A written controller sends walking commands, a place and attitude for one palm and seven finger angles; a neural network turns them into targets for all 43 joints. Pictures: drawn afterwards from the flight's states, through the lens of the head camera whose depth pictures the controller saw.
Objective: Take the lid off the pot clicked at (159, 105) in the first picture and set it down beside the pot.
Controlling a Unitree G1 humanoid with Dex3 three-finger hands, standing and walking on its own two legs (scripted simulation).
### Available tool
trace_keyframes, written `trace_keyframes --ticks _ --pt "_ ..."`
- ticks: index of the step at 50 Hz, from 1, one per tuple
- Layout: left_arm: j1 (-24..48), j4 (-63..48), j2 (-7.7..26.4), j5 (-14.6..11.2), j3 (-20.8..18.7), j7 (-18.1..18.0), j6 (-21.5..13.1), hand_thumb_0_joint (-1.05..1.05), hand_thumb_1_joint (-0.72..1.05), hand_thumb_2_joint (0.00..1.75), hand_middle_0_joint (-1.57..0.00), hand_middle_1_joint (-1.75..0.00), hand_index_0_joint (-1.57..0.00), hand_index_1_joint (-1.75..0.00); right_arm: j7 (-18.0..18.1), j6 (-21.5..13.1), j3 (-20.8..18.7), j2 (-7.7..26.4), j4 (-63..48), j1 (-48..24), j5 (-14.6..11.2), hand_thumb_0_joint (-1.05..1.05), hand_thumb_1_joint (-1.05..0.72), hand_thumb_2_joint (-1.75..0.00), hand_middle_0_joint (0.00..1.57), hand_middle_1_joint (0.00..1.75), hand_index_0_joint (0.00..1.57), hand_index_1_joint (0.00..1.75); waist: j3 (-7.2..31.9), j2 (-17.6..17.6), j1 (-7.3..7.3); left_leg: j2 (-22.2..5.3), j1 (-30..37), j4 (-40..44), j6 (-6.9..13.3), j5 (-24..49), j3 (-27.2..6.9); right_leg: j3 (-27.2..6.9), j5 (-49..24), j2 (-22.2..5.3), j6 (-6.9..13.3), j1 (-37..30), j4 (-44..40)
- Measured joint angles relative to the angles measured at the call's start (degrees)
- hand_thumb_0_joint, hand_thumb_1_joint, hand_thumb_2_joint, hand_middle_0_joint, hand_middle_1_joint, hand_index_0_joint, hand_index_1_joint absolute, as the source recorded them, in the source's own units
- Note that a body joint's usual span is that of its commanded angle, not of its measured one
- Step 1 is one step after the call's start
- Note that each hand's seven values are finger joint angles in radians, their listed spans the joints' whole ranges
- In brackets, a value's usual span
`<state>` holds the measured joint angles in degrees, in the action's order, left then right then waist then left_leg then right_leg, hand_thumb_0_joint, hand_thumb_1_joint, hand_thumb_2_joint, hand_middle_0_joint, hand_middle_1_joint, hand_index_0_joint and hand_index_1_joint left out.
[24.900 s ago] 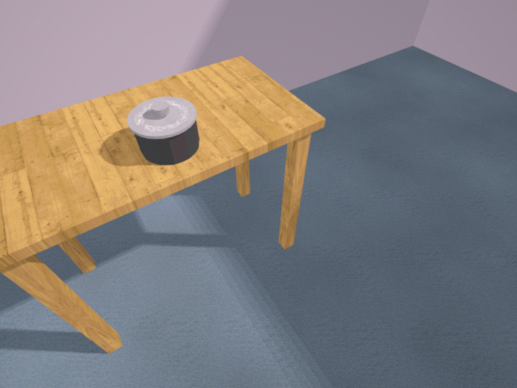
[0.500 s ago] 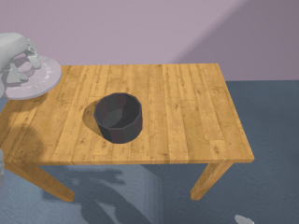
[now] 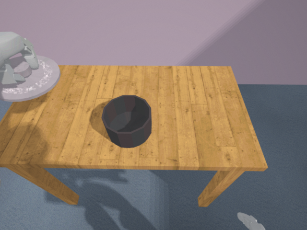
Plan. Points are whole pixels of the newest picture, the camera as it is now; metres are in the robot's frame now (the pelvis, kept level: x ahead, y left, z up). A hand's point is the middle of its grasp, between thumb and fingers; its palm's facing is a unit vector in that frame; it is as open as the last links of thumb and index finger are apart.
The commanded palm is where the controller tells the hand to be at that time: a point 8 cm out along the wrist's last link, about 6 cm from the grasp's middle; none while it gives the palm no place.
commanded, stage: lower the lid onto the table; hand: left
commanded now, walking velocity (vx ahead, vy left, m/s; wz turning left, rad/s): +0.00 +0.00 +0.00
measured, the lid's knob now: (21, 69) +0.45 +0.35 +0.18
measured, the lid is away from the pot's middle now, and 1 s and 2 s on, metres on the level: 0.24 0.23 0.22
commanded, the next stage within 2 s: none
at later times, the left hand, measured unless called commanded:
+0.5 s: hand (23, 84) +0.40 +0.33 +0.17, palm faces -0.30 -0.03 -0.95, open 7.2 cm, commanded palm +0.39 +0.32 +0.23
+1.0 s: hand (30, 95) +0.40 +0.33 +0.14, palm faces -0.36 -0.05 -0.93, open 7.2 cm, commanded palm +0.40 +0.32 +0.20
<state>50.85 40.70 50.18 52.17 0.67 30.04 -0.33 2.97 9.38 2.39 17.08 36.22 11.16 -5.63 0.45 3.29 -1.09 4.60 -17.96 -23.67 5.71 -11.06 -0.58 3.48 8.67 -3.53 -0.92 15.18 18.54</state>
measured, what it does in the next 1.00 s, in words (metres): stands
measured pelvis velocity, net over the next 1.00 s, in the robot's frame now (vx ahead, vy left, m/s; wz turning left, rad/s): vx -0.01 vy -0.01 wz -0.01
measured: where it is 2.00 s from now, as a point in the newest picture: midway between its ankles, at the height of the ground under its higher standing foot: outside the picture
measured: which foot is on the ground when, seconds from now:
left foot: down 0.00-1.00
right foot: down 0.00-1.00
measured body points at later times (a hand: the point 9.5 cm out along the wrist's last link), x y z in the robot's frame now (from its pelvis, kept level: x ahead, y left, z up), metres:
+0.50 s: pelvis -0.01 +0.00 +0.00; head +0.04 -0.01 +0.45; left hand +0.41 +0.32 +0.22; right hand +0.11 -0.26 -0.12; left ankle +0.00 +0.05 -0.74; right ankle +0.00 -0.17 -0.74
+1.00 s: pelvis -0.01 -0.01 +0.00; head +0.04 -0.01 +0.45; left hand +0.42 +0.33 +0.19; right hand +0.09 -0.28 -0.12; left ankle +0.00 +0.05 -0.74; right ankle +0.00 -0.17 -0.74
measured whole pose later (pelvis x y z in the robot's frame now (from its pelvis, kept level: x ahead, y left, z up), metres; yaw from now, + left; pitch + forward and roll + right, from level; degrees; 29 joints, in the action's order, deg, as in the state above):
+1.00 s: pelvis -0.01 -0.01 +0.00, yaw -1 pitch +5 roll -2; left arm 44.7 46.5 47.9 51.6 -0.5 25.4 -8.1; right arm 4.0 9.8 1.5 17.3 37.7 13.5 -5.3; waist 0.0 2.7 -1.7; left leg 3.7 -19.0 -25.6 5.3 -11.8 0.0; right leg 2.7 9.0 -2.7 -1.3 16.4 20.2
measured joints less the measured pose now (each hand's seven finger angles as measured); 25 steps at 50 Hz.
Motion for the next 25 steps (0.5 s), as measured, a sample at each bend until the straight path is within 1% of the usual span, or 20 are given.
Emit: trace_keyframes --ticks 2,5,12,19,25 --pt "0.3 0.8 -0.2 -0.3 0.4 -0.1 0.1 -0.05 0.3 0.75 -0.89 -1.0 -0.68 -0.89 -0.1 0.0 0.1 0.0 0.0 -0.3 -0.1 0.0 -0.9 -0.9 0.2 0.3 0.2 0.3 0.0 0.0 0.07 0.0 -0.1 -0.1 0.0 0.0 0.0 0.0 0.0 0.0 -0.1 0.0 0.0" --pt "-0.1 0.4 -0.7 0.0 1.1 0.1 0.3 -0.05 0.3 0.75 -0.89 -1.0 -0.68 -0.89 -0.2 0.2 0.1 -0.1 -0.2 -0.4 -0.1 0.0 -0.9 -0.9 0.2 0.3 0.2 0.3 0.0 0.0 0.16 0.1 -0.1 0.0 0.1 0.1 0.1 -0.1 0.0 -0.1 0.0 0.2 0.2" --pt "-2.7 -1.6 -1.5 -1.1 0.0 -0.5 -0.8 -0.05 0.3 0.75 -0.89 -1.0 -0.68 -0.88 -0.5 0.3 0.1 -0.1 -0.4 -0.1 0.2 0.0 -0.9 -0.9 0.2 0.3 0.2 0.3 0.0 0.0 -0.18 0.1 0.1 0.0 0.1 0.2 0.1 -0.1 -0.1 -0.1 -0.2 0.0 0.1" --pt "-3.8 -1.3 -1.8 -0.9 0.4 -0.8 -1.0 -0.05 0.3 0.75 -0.89 -1.0 -0.68 -0.88 -0.5 0.5 -0.1 0.0 -0.4 0.6 0.1 0.0 -0.9 -0.9 0.2 0.3 0.2 0.3 -0.2 -0.2 -0.36 0.0 0.0 -0.3 0.0 0.1 0.2 -0.3 -0.1 0.0 -0.2 0.1 0.5" --pt "-5.3 -1.4 -1.9 -1.4 -0.6 -1.5 -2.5 -0.05 0.3 0.75 -0.89 -1.0 -0.68 -0.88 -0.3 0.5 -0.2 0.2 -0.1 1.2 0.3 0.0 -0.9 -0.9 0.2 0.3 0.2 0.3 -0.3 -0.2 -0.48 -0.1 -0.1 -0.6 0.0 0.1 0.2 -0.3 -0.1 0.1 -0.1 0.2 0.7"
